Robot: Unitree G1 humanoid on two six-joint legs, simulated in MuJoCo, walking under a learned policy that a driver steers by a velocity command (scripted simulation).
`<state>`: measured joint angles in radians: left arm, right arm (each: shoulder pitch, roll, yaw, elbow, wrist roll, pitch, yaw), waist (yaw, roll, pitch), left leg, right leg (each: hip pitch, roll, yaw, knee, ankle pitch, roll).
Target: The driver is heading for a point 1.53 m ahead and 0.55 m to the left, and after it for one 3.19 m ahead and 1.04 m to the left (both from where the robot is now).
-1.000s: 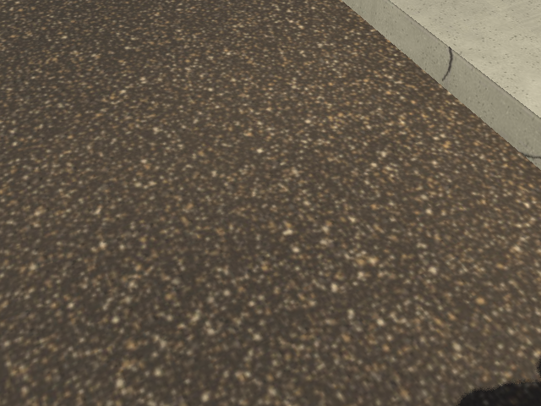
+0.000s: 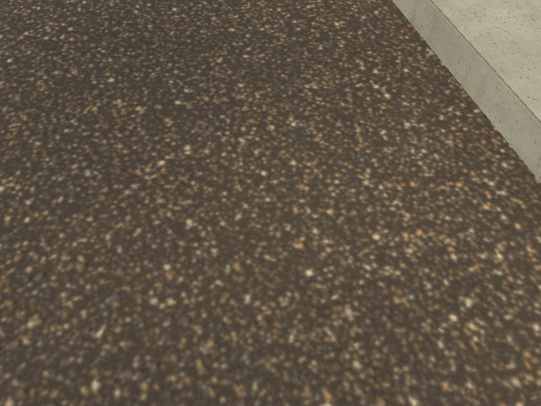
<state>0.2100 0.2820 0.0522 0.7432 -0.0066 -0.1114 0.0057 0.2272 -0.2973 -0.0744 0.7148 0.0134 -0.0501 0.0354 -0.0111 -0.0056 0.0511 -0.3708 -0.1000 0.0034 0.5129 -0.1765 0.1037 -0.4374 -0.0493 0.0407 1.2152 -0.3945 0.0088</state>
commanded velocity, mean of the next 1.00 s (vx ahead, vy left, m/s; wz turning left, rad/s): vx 0.50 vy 0.00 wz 0.56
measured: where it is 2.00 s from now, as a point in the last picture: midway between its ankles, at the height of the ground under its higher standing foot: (139, 226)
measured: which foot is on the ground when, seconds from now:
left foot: down 0.00-0.34, up 0.36-0.82, down 0.84-1.00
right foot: up 0.00-0.30, down 0.32-0.86, up 0.88-1.00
